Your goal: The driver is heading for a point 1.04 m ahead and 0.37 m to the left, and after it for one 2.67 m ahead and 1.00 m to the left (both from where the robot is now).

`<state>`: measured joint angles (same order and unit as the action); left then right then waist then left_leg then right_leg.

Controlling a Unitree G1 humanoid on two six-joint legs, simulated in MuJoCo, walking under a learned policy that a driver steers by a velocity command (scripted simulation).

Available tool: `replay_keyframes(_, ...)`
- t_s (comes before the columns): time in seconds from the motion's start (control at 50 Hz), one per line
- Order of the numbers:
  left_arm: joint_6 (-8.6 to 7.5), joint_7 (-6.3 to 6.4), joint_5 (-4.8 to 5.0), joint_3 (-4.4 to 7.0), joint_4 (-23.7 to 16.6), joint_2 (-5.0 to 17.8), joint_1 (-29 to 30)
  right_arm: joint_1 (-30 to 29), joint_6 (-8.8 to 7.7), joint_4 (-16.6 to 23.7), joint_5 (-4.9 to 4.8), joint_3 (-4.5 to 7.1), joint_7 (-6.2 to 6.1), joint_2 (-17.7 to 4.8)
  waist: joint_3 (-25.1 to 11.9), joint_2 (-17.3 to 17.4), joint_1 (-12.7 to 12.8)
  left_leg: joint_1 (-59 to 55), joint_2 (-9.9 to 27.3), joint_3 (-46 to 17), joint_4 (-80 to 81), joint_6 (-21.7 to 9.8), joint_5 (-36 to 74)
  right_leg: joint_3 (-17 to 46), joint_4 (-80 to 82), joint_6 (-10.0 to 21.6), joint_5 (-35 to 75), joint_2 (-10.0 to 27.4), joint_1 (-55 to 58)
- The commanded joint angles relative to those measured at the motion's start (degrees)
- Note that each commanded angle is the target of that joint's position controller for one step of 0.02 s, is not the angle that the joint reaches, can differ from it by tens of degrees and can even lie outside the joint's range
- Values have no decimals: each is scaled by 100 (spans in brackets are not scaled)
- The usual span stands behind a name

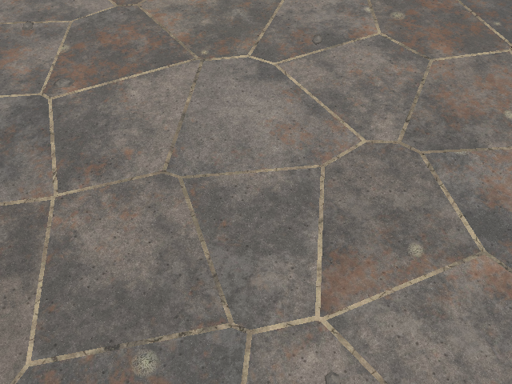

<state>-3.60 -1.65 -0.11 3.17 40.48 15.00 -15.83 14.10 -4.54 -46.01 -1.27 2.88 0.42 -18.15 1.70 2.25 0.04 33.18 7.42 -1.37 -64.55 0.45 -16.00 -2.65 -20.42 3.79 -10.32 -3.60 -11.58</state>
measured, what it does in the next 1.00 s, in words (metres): walks ahead, turning left: left foot, then right foot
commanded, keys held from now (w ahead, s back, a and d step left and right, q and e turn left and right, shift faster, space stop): w+q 0.94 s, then q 0.06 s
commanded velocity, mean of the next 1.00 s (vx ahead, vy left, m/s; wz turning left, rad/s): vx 0.49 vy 0.00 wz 0.47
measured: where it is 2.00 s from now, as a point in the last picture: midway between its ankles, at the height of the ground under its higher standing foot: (191, 290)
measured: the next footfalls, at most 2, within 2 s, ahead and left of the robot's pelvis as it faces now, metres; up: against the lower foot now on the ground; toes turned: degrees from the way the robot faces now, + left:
left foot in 0.32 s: +0.36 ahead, +0.16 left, +0.00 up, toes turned +11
right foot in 0.80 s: +0.67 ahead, +0.04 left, +0.00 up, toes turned +30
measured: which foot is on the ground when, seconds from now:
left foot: up 0.00-0.30, down 0.32-0.80, up 0.82-1.00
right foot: down 0.00-0.34, up 0.36-0.78, down 0.80-1.00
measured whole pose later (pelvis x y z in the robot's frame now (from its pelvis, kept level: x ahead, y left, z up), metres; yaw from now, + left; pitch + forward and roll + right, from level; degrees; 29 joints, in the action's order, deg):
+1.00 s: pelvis +0.57 +0.11 +0.00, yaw +33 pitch +1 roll -1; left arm -5.5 -0.3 -0.5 3.4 43.6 15.0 -14.4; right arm 15.2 -0.6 -37.6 -1.4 4.2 -0.2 -18.5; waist 1.5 3.2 1.6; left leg 32.0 2.2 -3.7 -65.5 0.3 -19.1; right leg -3.8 -22.4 1.5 -11.4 -1.3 -12.1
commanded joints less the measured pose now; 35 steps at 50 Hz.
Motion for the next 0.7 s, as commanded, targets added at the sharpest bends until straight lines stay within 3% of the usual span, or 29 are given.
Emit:
replay_keyframes(0.02,-236,46,-41,211,-232,721,266,211,102,256,19,55,-13,-222,-26,-555,-153,545,215,-296,402,130,682,940,1306,1092,1435,1648,156)
replay_keyframes(0.12,-268,126,-33,240,15,890,81,-742,33,535,9,-15,120,-105,296,-455,199,304,-117,-87,2270,-12,2348,16,1518,726,1308,1480,198)
replay_keyframes(0.22,-111,184,81,316,312,1048,-228,-1299,26,914,18,-13,295,-160,395,-354,360,684,-265,47,3000,-326,1911,-246,1105,531,1879,1865,1489)
replay_keyframes(0.26,-3,235,89,357,322,1192,-162,-1185,49,1023,36,50,343,-286,168,-520,209,334,-541,372,3027,-511,1242,-411,462,383,3513,1887,1820)
replay_keyframes(0.28,56,272,81,378,307,1278,-129,-888,80,1013,39,127,341,-424,-120,-652,31,-131,-765,578,2966,-625,896,-503,-138,291,4563,1846,1912)
replay_keyframes(0.3,122,313,79,368,279,1293,-48,-171,103,873,39,259,316,-637,-543,-654,-383,-1094,-1037,730,3106,-783,864,-672,-1187,148,5151,1689,1716)
replay_keyframes(0.32,128,368,44,303,218,1177,-117,743,135,685,14,444,235,-1006,-1066,-402,-813,-2704,-961,279,3227,-1031,1099,-747,-2655,-71,4431,1460,741)
replay_keyframes(0.34,1,290,-110,61,-65,477,-770,1107,136,678,-6,610,167,-1708,-1810,1048,-427,-5065,588,-2666,3402,-2103,451,-618,-5022,-501,367,522,-1842)
replay_keyframes(0.36,-225,188,-66,1,-48,561,-521,1206,96,795,-30,494,184,-1385,-2625,882,-593,-5812,1140,-4821,4465,-2545,-211,648,-5907,-511,-2319,-87,-2839)
replay_keyframes(0.38,-365,99,188,112,-203,951,98,1069,71,786,39,393,173,-1051,-1957,512,-748,-5428,1006,-4078,4667,-2156,-297,990,-6051,-369,-1949,290,-3373)
replay_keyframes(0.4,-443,94,216,73,-313,914,403,746,54,824,36,362,152,-923,-1289,90,-598,-4586,781,-3354,4696,-1929,6,899,-5624,-280,-1464,545,-3396)
replay_keyframes(0.42,-463,137,88,80,-311,880,532,363,65,899,29,313,135,-774,-791,-274,-358,-3687,560,-2755,4749,-1786,610,819,-5065,-292,-1161,758,-3173)
replay_keyframes(0.44,-417,170,1,127,-298,927,478,110,65,994,90,256,113,-625,-591,-181,-136,-3028,386,-2372,4874,-1722,1164,826,-4688,-329,-932,909,-2738)
replay_keyframes(0.46,-343,172,-30,143,-293,911,374,-34,74,1080,126,236,96,-570,-528,-37,7,-2637,261,-2225,5006,-1731,1411,819,-4520,-395,-821,945,-2453)
replay_keyframes(0.52,-186,205,-93,95,-280,710,331,-23,50,1062,92,276,11,-687,-389,22,100,-1954,70,-1691,5167,-1775,2057,634,-3802,-676,-447,905,-2243)
replay_keyframes(0.6,-197,188,-72,-8,-473,481,1226,254,106,934,24,319,-105,-808,-203,179,-231,-1658,-308,-1279,5099,-1423,1524,575,-1997,-839,1089,627,-1955)
replay_keyframes(0.66,-264,112,24,0,-579,545,1706,537,165,821,-5,343,-134,-861,-174,273,-433,-1763,-231,-1552,4944,-1303,1020,607,-1245,-834,1553,403,-1617)
replay_keyframes(0.7,-312,64,54,56,-612,691,1779,643,204,774,-28,336,-146,-799,-183,314,-419,-2127,-104,-1910,4637,-1242,799,758,-911,-746,1345,369,-1561)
